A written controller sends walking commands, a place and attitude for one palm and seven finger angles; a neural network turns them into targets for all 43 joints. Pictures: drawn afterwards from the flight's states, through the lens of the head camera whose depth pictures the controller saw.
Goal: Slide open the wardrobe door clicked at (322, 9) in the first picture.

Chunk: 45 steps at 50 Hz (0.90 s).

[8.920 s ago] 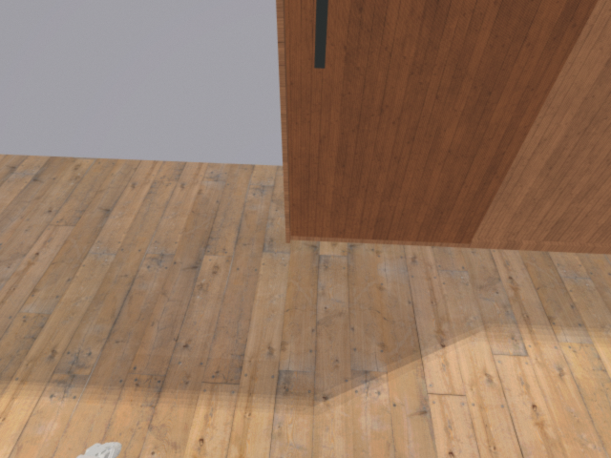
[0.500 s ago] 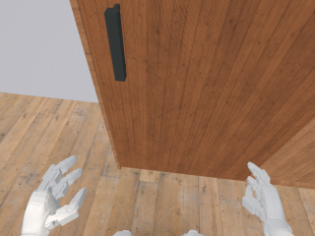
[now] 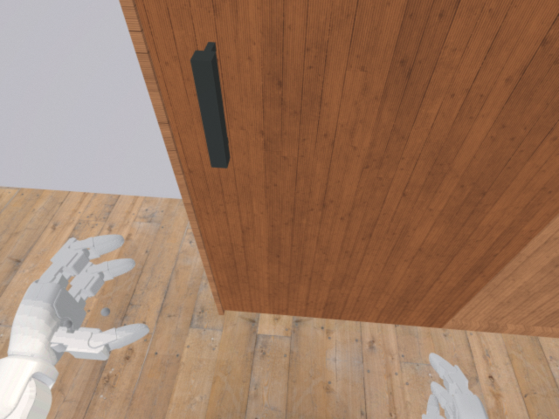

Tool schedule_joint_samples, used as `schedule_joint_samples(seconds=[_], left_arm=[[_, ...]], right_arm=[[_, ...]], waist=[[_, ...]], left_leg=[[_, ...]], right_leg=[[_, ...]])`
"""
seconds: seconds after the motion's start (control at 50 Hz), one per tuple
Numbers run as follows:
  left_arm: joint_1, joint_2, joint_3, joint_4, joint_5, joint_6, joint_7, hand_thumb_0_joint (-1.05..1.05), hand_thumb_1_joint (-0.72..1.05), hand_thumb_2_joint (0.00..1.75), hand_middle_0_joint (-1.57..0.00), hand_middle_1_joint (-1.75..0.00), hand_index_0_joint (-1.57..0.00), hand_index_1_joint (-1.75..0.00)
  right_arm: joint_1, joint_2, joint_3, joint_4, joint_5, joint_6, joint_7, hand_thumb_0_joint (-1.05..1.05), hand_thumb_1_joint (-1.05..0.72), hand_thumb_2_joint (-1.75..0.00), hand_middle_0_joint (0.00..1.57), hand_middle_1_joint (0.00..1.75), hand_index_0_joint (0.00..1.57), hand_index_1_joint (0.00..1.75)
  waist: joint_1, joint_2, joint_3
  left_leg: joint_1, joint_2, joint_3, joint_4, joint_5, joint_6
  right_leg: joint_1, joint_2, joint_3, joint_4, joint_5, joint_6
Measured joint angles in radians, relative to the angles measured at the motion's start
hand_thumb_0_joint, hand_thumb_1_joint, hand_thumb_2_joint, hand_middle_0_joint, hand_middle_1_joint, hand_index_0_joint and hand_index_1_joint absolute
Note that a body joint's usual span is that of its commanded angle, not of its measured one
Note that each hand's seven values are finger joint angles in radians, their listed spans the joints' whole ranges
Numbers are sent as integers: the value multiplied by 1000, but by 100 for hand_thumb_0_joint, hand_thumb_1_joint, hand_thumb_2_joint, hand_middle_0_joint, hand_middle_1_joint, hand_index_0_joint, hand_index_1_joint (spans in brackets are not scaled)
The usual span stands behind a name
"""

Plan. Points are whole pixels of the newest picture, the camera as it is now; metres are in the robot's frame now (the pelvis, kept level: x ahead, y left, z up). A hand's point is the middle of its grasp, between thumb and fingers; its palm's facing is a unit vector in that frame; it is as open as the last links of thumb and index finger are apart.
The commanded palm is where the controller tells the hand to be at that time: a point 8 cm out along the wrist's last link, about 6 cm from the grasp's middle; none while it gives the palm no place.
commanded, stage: raise the hand with hooked fingers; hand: left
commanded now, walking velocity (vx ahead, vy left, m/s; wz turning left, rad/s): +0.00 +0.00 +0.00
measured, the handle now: (216, 108) +0.53 +0.15 +0.17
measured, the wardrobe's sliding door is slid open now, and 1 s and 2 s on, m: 0.00 0.00 0.00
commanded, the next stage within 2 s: move the hooked fingers beside the handle in 1.14 s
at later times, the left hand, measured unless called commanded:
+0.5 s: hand (61, 235) +0.27 +0.27 +0.17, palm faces +0.07 -0.99 -0.08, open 13.9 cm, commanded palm +0.24 +0.31 +0.18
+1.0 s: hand (68, 210) +0.29 +0.26 +0.19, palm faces +0.07 -1.00 -0.05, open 14.0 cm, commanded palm +0.26 +0.30 +0.19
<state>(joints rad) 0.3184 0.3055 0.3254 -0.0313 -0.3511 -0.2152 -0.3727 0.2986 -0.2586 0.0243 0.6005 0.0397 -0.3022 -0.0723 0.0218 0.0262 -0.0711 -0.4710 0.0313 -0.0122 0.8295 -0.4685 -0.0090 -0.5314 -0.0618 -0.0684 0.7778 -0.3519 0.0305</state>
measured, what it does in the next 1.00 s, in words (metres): stands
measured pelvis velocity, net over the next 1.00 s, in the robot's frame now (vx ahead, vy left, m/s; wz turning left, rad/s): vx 0.01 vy -0.01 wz -0.01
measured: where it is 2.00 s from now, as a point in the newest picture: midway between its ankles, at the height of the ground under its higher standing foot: outside the picture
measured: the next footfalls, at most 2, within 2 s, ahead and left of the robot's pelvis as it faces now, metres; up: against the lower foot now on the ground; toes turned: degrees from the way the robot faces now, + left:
none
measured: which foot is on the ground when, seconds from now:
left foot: down 0.00-1.00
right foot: down 0.00-1.00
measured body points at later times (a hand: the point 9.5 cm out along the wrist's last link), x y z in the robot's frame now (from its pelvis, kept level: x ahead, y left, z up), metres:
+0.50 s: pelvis +0.01 +0.00 +0.02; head +0.01 -0.01 +0.47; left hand +0.26 +0.32 +0.18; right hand +0.20 -0.21 -0.04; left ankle -0.03 +0.12 -0.70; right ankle +0.02 -0.14 -0.70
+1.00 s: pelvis +0.01 -0.01 +0.03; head +0.01 -0.03 +0.48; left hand +0.28 +0.31 +0.19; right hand +0.19 -0.25 -0.04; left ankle -0.03 +0.12 -0.70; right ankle +0.02 -0.14 -0.70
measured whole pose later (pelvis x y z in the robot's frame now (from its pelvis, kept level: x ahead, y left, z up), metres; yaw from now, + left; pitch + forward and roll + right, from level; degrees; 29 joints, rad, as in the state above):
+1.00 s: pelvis +0.01 -0.01 +0.03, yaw +0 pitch +0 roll +0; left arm -0.09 0.43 0.48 0.17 -0.34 0.07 -0.46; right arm 0.25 -0.28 0.06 0.61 0.06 -0.25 -0.10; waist 0.05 0.05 -0.03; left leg -0.17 0.04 0.00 0.52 -0.34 -0.03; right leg -0.25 -0.04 -0.07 0.51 -0.25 0.01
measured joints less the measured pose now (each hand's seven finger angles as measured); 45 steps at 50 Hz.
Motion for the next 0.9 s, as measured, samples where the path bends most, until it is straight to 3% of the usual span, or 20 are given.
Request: schedule_joint_samples(seconds=[0.12, 0.4, 0.56, 0.72, 0.9], left_arm=[[-63, 25, 10, 13, 3, 43, -7, 0, -16, 44, -28, -98, -28, -98], [-258, 85, 75, 96, 9, 203, -46, -1, -44, 32, -30, -116, -30, -116], [-353, 118, 119, 152, 9, 245, -75, -1, -49, 30, -31, -119, -30, -119], [-441, 160, 152, 228, 8, 292, -104, -1, -50, 30, -31, -120, -30, -120], [-402, 130, 153, 203, 7, 300, -101, -1, -50, 30, -31, -120, -30, -120]], right_arm=[[-25, -14, 3, -2, 4, -16, -16, 2, -91, -90, 20, 30, 20, 30], [-58, 17, 59, -9, 8, -6, -25, 2, -90, -90, 20, 30, 20, 30], [-46, 11, 66, 15, 13, 16, -31, 2, -90, -90, 20, 30, 21, 30], [-40, -11, 55, 20, 23, 40, -34, 2, -90, -90, 20, 30, 20, 30], [-42, -24, 33, 3, 23, 51, -25, 2, -91, -90, 20, 30, 20, 30]], waist=[[10, -7, 11], [36, 12, 31], [41, 24, 42], [31, 29, 46], [24, 28, 43]], left_leg=[[66, -2, 0, -48, 16, 4], [207, -4, 3, -184, 71, 2], [256, -1, 2, -247, 99, -4], [282, 3, 4, -294, 121, -10], [292, 9, 15, -309, 125, -15]], right_leg=[[70, 0, -3, -53, 19, 3], [208, 3, -5, -180, 66, 3], [253, 7, -9, -231, 85, -3], [271, 13, -9, -262, 99, -10], [268, 19, 1, -261, 99, -15]])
